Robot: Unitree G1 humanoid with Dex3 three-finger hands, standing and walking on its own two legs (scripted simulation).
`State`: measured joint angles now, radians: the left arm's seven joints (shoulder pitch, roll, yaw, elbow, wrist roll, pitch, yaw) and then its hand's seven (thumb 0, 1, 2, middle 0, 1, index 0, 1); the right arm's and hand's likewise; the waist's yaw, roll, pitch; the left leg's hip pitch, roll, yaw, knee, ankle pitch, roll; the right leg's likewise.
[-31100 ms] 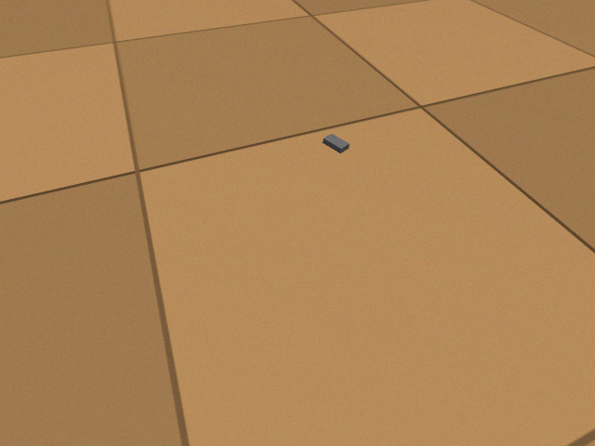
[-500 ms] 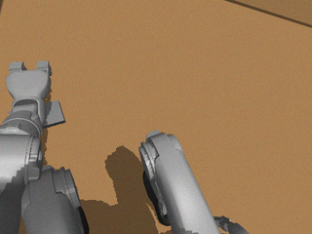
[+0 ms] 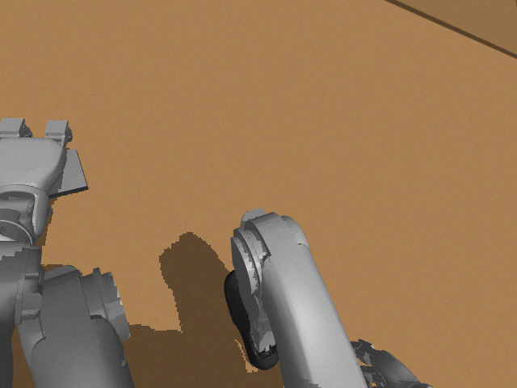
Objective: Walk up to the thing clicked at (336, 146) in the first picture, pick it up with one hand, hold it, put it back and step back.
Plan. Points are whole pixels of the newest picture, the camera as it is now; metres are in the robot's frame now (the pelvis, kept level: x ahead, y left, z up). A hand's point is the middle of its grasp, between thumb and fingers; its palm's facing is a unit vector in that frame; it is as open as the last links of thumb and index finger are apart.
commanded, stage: rest palm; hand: left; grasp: from above
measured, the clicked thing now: (37, 178) +0.47 +0.21 -0.29
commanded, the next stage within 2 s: close in 0.36 s
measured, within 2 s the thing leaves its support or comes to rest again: neither
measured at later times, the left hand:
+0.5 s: hand (29, 187) +0.45 +0.21 -0.26, palm faces -0.49 -0.10 -0.86, open 12.6 cm
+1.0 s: hand (25, 180) +0.46 +0.22 -0.26, palm faces -0.46 -0.12 -0.88, open 10.9 cm
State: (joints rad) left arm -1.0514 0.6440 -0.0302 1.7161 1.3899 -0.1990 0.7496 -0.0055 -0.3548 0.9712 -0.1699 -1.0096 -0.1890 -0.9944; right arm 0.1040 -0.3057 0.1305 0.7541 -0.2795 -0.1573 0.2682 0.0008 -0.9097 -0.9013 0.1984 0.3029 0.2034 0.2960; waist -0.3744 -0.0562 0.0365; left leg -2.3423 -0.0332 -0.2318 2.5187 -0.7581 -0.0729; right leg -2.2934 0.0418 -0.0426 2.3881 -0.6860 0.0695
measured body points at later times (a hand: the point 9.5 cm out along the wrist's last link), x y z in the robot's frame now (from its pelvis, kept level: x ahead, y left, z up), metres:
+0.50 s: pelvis +0.00 +0.01 +0.00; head +0.28 +0.10 +0.34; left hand +0.47 +0.22 -0.21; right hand +0.00 -0.23 -0.07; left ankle +0.05 +0.14 -0.27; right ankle +0.10 -0.14 -0.27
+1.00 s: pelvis -0.01 +0.02 +0.00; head +0.28 +0.12 +0.33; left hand +0.48 +0.22 -0.21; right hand +0.00 -0.24 -0.05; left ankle +0.05 +0.14 -0.27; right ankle +0.10 -0.13 -0.27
